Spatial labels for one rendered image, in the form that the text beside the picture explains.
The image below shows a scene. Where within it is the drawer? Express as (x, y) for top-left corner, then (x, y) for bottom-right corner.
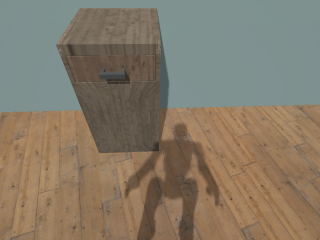
(66, 54), (156, 82)

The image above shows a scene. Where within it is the cabinet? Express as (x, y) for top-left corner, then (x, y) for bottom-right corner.
(56, 8), (161, 153)

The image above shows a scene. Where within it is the handle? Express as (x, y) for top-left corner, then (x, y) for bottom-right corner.
(99, 68), (126, 79)

